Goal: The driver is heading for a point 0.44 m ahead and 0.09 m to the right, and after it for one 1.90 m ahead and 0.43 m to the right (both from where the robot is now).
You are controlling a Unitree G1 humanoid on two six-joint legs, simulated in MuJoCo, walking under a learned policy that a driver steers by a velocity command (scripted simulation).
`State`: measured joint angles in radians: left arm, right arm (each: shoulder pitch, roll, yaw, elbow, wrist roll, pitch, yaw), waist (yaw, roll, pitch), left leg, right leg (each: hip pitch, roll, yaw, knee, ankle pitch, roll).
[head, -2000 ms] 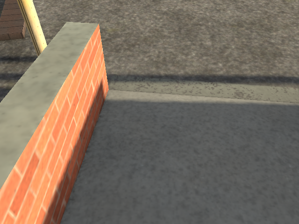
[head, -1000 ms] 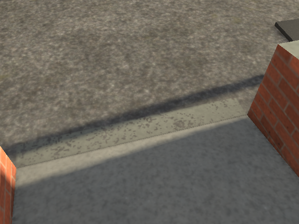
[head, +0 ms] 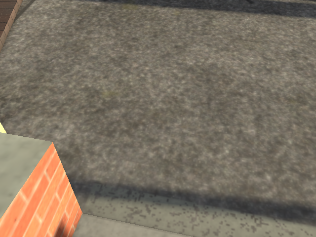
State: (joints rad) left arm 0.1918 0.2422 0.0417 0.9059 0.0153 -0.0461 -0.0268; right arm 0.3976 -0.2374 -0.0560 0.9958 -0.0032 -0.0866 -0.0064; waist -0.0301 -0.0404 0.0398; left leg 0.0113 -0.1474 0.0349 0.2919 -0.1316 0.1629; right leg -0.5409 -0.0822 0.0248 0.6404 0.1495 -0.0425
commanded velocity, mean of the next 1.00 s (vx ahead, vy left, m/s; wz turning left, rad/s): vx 0.29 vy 0.00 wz -0.33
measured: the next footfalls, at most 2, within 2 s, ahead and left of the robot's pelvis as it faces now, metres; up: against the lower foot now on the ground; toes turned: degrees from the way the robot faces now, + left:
right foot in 0.22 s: +0.22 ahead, -0.11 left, -0.05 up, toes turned -6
left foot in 0.66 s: +0.51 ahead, -0.03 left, -0.09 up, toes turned -25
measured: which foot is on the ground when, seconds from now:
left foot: down 0.00-0.22, up 0.24-0.64, down 0.66-1.00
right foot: up 0.00-0.20, down 0.22-0.66, up 0.68-0.98, down 1.00-1.00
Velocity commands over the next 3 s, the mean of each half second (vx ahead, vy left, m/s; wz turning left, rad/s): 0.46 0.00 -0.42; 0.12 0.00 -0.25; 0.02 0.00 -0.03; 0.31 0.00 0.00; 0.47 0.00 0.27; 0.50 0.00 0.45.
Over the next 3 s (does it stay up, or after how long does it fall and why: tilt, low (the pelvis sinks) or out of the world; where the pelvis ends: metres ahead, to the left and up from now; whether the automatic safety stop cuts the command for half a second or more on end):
stays up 1.00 -0.26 -0.10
